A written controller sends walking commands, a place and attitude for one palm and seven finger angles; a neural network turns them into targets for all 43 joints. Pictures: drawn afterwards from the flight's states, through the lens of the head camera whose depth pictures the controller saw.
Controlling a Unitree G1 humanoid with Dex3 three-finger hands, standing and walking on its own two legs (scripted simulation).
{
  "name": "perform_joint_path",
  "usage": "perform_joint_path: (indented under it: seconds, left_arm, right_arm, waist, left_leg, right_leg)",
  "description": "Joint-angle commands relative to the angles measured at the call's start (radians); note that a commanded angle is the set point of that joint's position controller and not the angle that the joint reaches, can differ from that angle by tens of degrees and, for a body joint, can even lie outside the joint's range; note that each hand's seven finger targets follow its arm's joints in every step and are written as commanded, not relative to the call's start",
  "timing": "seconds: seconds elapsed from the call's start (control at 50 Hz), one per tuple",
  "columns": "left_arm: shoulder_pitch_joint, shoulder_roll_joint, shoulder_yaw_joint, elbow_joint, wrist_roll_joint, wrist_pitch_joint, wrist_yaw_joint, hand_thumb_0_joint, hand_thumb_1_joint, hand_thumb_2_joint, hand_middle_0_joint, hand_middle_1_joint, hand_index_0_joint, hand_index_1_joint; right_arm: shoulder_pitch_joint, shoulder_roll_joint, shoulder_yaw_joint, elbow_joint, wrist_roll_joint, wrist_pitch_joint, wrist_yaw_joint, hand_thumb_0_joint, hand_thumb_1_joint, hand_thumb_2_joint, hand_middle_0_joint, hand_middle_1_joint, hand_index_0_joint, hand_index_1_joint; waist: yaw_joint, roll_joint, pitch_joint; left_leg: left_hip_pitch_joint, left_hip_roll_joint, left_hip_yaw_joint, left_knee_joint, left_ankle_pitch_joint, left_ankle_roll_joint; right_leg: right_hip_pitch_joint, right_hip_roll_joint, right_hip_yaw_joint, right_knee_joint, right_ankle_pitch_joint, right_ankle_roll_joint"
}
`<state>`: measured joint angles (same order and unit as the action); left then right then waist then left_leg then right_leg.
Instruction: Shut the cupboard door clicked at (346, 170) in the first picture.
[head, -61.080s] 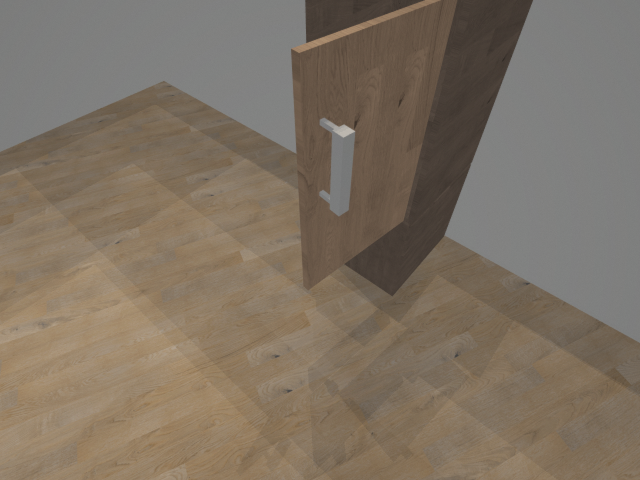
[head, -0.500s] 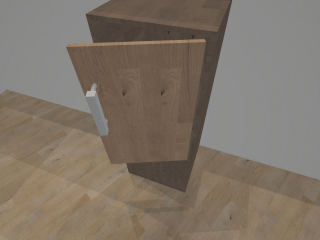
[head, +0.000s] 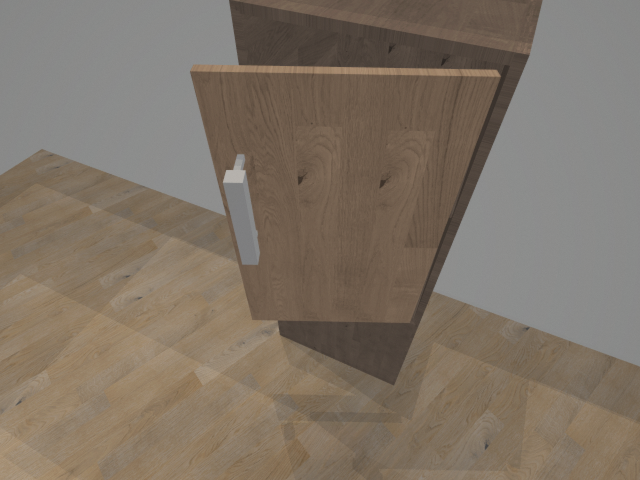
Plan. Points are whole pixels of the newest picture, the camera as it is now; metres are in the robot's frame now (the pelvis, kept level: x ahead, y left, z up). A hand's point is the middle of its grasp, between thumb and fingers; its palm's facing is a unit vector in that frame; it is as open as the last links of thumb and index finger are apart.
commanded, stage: look again from close up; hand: left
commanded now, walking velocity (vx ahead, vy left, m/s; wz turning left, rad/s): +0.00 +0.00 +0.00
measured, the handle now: (245, 211) +0.47 +0.16 +0.05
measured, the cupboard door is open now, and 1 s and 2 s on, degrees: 24 24 24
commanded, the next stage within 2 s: raise the hand and make a fist in 0.26 s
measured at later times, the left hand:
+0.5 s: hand (180, 461) +0.15 +0.19 -0.05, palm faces +0.27 -0.94 -0.23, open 7.3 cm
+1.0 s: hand (198, 444) +0.16 +0.16 -0.01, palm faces +0.06 -1.00 -0.05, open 5.1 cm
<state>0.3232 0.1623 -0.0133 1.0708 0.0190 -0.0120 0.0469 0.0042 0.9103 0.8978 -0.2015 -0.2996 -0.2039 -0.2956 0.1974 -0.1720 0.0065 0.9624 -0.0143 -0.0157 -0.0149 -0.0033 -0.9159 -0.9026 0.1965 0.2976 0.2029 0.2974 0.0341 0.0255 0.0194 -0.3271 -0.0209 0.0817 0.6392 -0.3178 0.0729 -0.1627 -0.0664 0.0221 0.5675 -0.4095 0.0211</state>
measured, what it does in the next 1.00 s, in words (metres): lowers itself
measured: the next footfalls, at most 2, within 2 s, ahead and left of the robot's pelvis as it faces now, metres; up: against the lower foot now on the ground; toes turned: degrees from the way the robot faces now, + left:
none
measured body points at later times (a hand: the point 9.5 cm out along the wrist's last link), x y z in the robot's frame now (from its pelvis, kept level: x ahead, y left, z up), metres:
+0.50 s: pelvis -0.02 -0.03 +0.00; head -0.01 -0.02 +0.45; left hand +0.13 +0.24 -0.03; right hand +0.05 -0.28 -0.12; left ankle +0.02 +0.07 -0.73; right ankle -0.04 -0.15 -0.72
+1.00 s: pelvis -0.03 -0.07 -0.08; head +0.01 -0.06 +0.36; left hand +0.15 +0.21 +0.00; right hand +0.19 -0.29 -0.15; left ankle +0.02 +0.07 -0.72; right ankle -0.02 -0.14 -0.72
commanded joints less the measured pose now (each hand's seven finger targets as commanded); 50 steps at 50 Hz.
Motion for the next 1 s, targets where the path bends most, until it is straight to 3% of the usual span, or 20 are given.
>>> perform_joint_path:
  seconds: [0.0,0.14,0.3,0.32,0.34,0.36,0.38,0.4,0.42,0.44,0.48,0.5,0.58,0.62,0.66,0.7,0.76,0.84,0.9,0.98]
  left_arm:
    - [0.053,0.109,0.015,-0.043,0.003,-0.006,0.005,0.000,0.900,0.900,-0.200,-0.300,-0.200,-0.300]
    - [0.051,0.133,0.021,-0.050,0.005,0.008,-0.001,0.000,0.900,0.900,-0.200,-0.300,-0.200,-0.300]
    - [0.020,0.159,0.024,-0.049,0.003,0.001,-0.004,0.000,0.900,0.900,-0.200,-0.300,-0.200,-0.300]
    - [0.017,0.163,0.023,-0.047,0.002,0.000,-0.005,0.000,0.900,0.900,-0.200,-0.300,-0.200,-0.300]
    - [0.055,0.131,0.016,-0.043,0.014,-0.009,0.028,0.000,0.900,0.900,-0.200,-0.300,-0.200,-0.300]
    - [-0.879,0.800,0.515,-1.710,-0.061,-0.271,0.079,0.000,0.900,0.900,-0.200,-0.300,-0.200,-0.300]
    - [-0.043,0.272,0.124,-1.309,-0.103,-0.186,0.071,0.000,0.900,0.900,-0.218,-0.320,-0.218,-0.320]
    - [-0.049,0.268,0.167,-1.324,-0.143,-0.141,0.118,0.000,0.900,0.900,-0.237,-0.340,-0.237,-0.340]
    - [0.188,-0.029,0.006,-1.047,-0.153,-0.034,0.095,0.000,0.900,0.900,-0.255,-0.360,-0.255,-0.360]
    - [-0.066,0.094,0.086,-1.240,-0.168,-0.073,0.091,0.000,0.900,0.900,-0.273,-0.380,-0.273,-0.380]
    - [0.010,0.174,0.220,-1.040,-0.177,-0.174,0.042,0.000,0.900,0.900,-0.310,-0.420,-0.310,-0.420]
    - [0.133,0.193,0.295,-0.895,-0.192,-0.227,0.002,0.000,0.900,0.900,-0.328,-0.440,-0.328,-0.440]
    - [0.239,0.167,0.370,-0.704,-0.335,-0.522,-0.289,0.000,0.900,0.900,-0.402,-0.520,-0.402,-0.520]
    - [0.216,0.204,0.395,-0.677,-0.387,-0.579,-0.439,0.000,0.900,0.900,-0.438,-0.560,-0.438,-0.560]
    - [0.177,0.271,0.442,-0.800,-0.420,-0.558,-0.512,0.000,0.900,0.900,-0.475,-0.600,-0.475,-0.600]
    - [0.053,0.346,0.496,-0.973,-0.453,-0.547,-0.521,0.000,0.900,0.900,-0.512,-0.640,-0.512,-0.640]
    - [-0.111,0.341,0.470,-1.246,-0.452,-0.615,-0.467,0.000,0.900,0.900,-0.567,-0.700,-0.567,-0.700]
    - [-0.105,0.271,0.350,-1.363,-0.409,-0.665,-0.425,0.000,0.900,0.900,-0.640,-0.780,-0.640,-0.780]
    - [-0.072,0.249,0.309,-1.254,-0.398,-0.582,-0.459,0.000,0.900,0.900,-0.695,-0.840,-0.695,-0.840]
    - [0.052,0.267,0.367,-1.135,-0.410,-0.364,-0.487,0.000,0.900,0.900,-0.768,-0.920,-0.768,-0.920]
  right_arm:
    - [0.065,-0.137,-0.033,-0.035,0.002,-0.019,-0.009,0.000,-0.900,-0.900,0.200,0.300,0.200,0.300]
    - [0.033,-0.151,-0.036,-0.022,0.000,-0.014,-0.006,0.000,-0.900,-0.900,0.200,0.300,0.200,0.300]
    - [0.035,-0.146,-0.035,0.014,0.002,-0.020,-0.006,0.000,-0.900,-0.900,0.200,0.300,0.200,0.300]
    - [0.030,-0.149,-0.034,0.020,0.003,-0.019,-0.005,0.000,-0.900,-0.900,0.200,0.300,0.200,0.300]
    - [0.030,-0.181,-0.038,-0.036,0.011,-0.013,0.002,0.000,-0.900,-0.900,0.200,0.300,0.200,0.300]
    - [0.131,-0.345,-0.085,-0.270,0.045,-0.198,-0.070,0.000,-0.900,-0.900,0.200,0.300,0.200,0.300]
    - [0.079,-0.213,-0.013,-0.277,0.093,-0.293,-0.108,0.000,-0.900,-0.900,0.200,0.300,0.200,0.300]
    - [0.046,-0.204,-0.026,-0.227,0.081,-0.313,-0.109,0.000,-0.900,-0.900,0.200,0.300,0.200,0.300]
    - [0.051,-0.139,-0.040,-0.196,0.070,-0.312,-0.071,0.000,-0.900,-0.900,0.200,0.300,0.200,0.300]
    - [0.048,-0.197,-0.070,-0.276,0.065,-0.322,-0.046,0.000,-0.900,-0.900,0.200,0.300,0.200,0.300]
    - [-0.009,-0.196,-0.064,-0.317,0.059,-0.340,-0.043,0.000,-0.900,-0.900,0.200,0.300,0.200,0.300]
    - [-0.003,-0.194,-0.070,-0.329,0.057,-0.336,-0.038,0.000,-0.900,-0.900,0.200,0.300,0.200,0.300]
    - [-0.062,-0.194,-0.094,-0.411,0.038,-0.324,-0.023,0.000,-0.900,-0.900,0.200,0.300,0.200,0.300]
    - [-0.063,-0.204,-0.098,-0.470,0.061,-0.336,-0.009,0.000,-0.900,-0.900,0.200,0.300,0.200,0.300]
    - [-0.075,-0.208,-0.096,-0.533,0.067,-0.339,-0.007,0.000,-0.900,-0.900,0.200,0.300,0.200,0.300]
    - [-0.069,-0.203,-0.090,-0.565,0.061,-0.344,-0.020,0.000,-0.900,-0.900,0.200,0.300,0.200,0.300]
    - [-0.045,-0.188,-0.081,-0.563,0.045,-0.367,-0.042,0.000,-0.900,-0.900,0.200,0.300,0.200,0.300]
    - [-0.007,-0.193,-0.077,-0.491,0.031,-0.379,-0.074,0.000,-0.900,-0.900,0.200,0.300,0.200,0.300]
    - [0.001,-0.204,-0.074,-0.473,0.046,-0.362,-0.091,0.000,-0.900,-0.900,0.200,0.300,0.200,0.300]
    - [-0.009,-0.195,-0.074,-0.519,0.068,-0.316,-0.098,0.000,-0.900,-0.900,0.200,0.300,0.200,0.300]
  waist:
    - [-0.028,-0.033,0.000]
    - [-0.017,0.007,0.006]
    - [-0.019,-0.032,-0.028]
    - [-0.019,-0.044,-0.023]
    - [-0.030,-0.153,0.002]
    - [-0.195,-0.011,-0.357]
    - [-0.051,0.359,-0.491]
    - [-0.035,0.324,-0.450]
    - [-0.069,0.193,-0.257]
    - [-0.074,0.149,-0.130]
    - [-0.066,0.049,0.051]
    - [-0.039,-0.019,0.082]
    - [0.013,-0.435,-0.017]
    - [0.018,-0.354,-0.098]
    - [0.046,-0.131,-0.212]
    - [0.038,-0.012,-0.296]
    - [-0.013,0.059,-0.356]
    - [-0.079,0.050,-0.332]
    - [-0.096,-0.003,-0.273]
    - [-0.023,-0.069,-0.306]
  left_leg:
    - [0.124,0.141,-0.170,-0.191,0.369,-0.004]
    - [0.112,0.147,-0.187,-0.288,0.183,-0.006]
    - [0.148,0.129,-0.136,-0.252,0.278,-0.010]
    - [0.148,0.125,-0.128,-0.248,0.268,-0.014]
    - [0.141,0.163,-0.133,-0.100,0.399,-0.040]
    - [0.480,0.111,-0.221,-0.027,0.551,-0.068]
    - [0.600,0.157,-0.260,-0.104,0.647,-0.121]
    - [0.465,0.134,-0.225,-0.195,0.643,-0.174]
    - [0.283,0.124,-0.212,-0.250,0.455,-0.140]
    - [0.108,0.102,-0.195,-0.213,0.169,-0.117]
    - [-0.142,0.024,-0.147,-0.099,-0.147,-0.094]
    - [-0.213,-0.004,-0.123,-0.036,-0.137,-0.096]
    - [-0.524,-0.011,-0.086,0.262,-0.095,-0.098]
    - [-0.584,-0.029,-0.080,0.323,-0.117,-0.095]
    - [-0.592,-0.047,-0.060,0.361,-0.127,-0.079]
    - [-0.590,-0.038,-0.071,0.413,-0.134,-0.071]
    - [-0.527,-0.002,-0.105,0.476,-0.093,-0.051]
    - [-0.477,0.020,-0.133,0.496,-0.025,-0.033]
    - [-0.503,0.021,-0.147,0.492,-0.021,-0.025]
    - [-0.509,0.014,-0.139,0.418,-0.004,-0.035]
  right_leg:
    - [-0.100,0.004,0.008,-0.065,0.168,-0.043]
    - [-0.101,0.003,0.001,-0.069,0.113,-0.033]
    - [-0.063,-0.024,0.022,-0.115,0.214,-0.031]
    - [-0.066,-0.029,0.027,-0.122,0.219,-0.031]
    - [-0.098,-0.033,0.040,-0.146,0.264,-0.017]
    - [-0.202,0.070,-0.119,0.135,0.446,-0.037]
    - [-0.332,0.084,-0.121,0.304,0.097,-0.022]
    - [-0.276,0.089,-0.093,0.299,0.062,-0.037]
    - [-0.351,0.062,-0.088,0.237,0.018,-0.025]
    - [-0.320,0.053,-0.089,0.176,0.041,-0.037]
    - [-0.383,0.054,-0.103,0.023,-0.008,-0.045]
    - [-0.414,0.052,-0.089,-0.006,-0.099,-0.050]
    - [-0.517,0.008,0.077,0.124,-0.160,-0.015]
    - [-0.453,-0.023,0.167,0.163,-0.105,0.002]
    - [-0.416,-0.031,0.219,0.177,-0.130,0.006]
    - [-0.436,-0.034,0.265,0.190,-0.203,0.010]
    - [-0.511,-0.013,0.275,0.213,-0.179,0.020]
    - [-0.589,0.033,0.189,0.281,-0.007,0.005]
    - [-0.601,0.048,0.159,0.282,0.033,0.030]
    - [-0.480,0.029,0.154,0.226,0.045,0.042]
